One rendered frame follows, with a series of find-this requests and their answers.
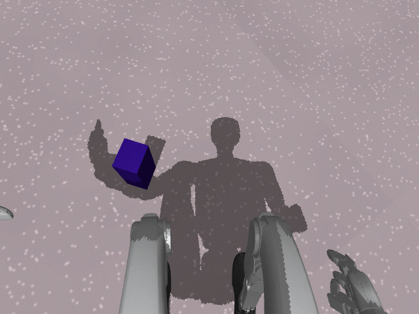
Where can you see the left robot hand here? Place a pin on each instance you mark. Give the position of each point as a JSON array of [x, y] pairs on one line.
[[5, 214]]

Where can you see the right robot foot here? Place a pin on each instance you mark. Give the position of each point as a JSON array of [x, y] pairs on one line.
[[237, 283]]

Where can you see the right robot hand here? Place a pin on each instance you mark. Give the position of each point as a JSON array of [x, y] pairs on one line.
[[360, 293]]

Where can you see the carton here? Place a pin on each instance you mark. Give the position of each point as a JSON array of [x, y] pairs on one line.
[[134, 163]]

